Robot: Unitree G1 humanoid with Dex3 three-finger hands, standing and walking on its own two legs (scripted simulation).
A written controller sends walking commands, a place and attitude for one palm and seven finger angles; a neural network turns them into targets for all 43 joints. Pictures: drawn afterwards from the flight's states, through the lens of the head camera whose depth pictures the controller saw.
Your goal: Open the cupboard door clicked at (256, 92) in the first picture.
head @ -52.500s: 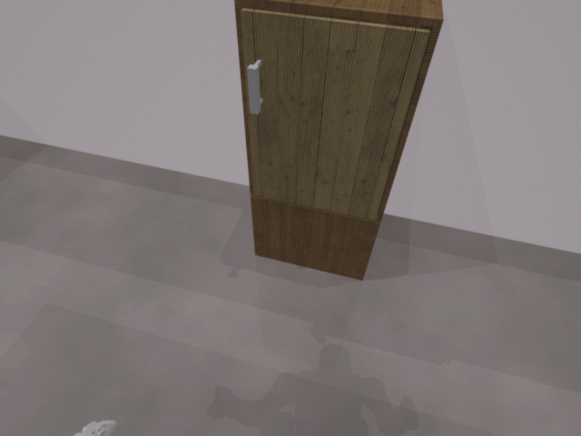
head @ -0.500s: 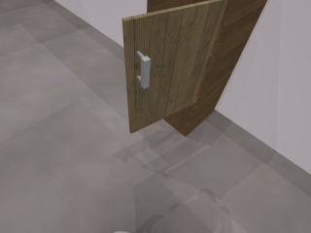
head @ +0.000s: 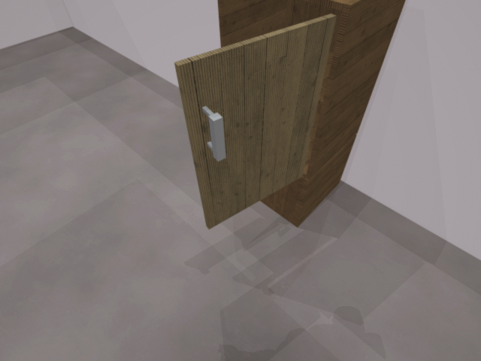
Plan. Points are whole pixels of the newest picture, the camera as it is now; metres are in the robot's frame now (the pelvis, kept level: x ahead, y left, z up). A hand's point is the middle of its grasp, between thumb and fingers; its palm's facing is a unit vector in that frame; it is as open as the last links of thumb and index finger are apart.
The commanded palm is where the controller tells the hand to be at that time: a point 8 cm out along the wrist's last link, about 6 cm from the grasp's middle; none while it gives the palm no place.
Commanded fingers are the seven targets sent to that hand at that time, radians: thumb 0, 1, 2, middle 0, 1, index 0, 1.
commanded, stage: let the arm hang, fingers relaxed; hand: left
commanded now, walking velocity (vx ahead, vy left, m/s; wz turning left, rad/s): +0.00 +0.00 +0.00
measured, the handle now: (213, 133) +0.59 +0.10 +0.03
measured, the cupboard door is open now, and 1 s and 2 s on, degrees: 78 78 78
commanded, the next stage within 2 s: look to check the result in 0.16 s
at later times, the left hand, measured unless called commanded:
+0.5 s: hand out of the picture +0.08 +0.21 -0.16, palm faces -0.01 -0.95 -0.32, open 7.4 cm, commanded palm none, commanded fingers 0.00 0.90 0.90 -0.20 -0.30 -0.20 -0.30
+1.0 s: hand out of the picture +0.10 +0.19 -0.16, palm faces -0.02 -0.95 -0.30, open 7.4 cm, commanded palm none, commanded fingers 0.00 0.90 0.90 -0.20 -0.30 -0.20 -0.30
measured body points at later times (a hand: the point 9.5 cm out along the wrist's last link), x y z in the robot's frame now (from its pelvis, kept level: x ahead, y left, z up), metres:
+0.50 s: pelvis +0.03 -0.02 +0.00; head +0.05 -0.04 +0.45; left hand +0.08 +0.26 -0.13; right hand +0.08 -0.29 -0.15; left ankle +0.02 +0.11 -0.74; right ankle +0.01 -0.09 -0.74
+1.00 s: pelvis +0.04 -0.03 +0.00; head +0.05 -0.04 +0.45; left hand +0.10 +0.24 -0.14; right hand +0.08 -0.30 -0.15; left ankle +0.02 +0.11 -0.74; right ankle +0.01 -0.09 -0.74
